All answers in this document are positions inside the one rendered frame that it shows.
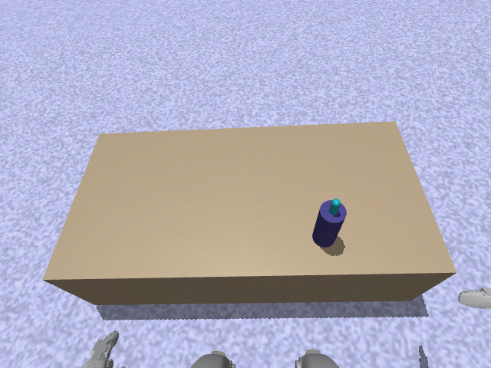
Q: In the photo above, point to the left robot hand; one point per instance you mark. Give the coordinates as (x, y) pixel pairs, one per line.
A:
(101, 352)

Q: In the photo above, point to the right robot hand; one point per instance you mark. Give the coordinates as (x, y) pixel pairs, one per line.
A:
(476, 298)

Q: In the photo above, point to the bottle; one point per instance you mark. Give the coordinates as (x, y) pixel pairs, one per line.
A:
(329, 221)

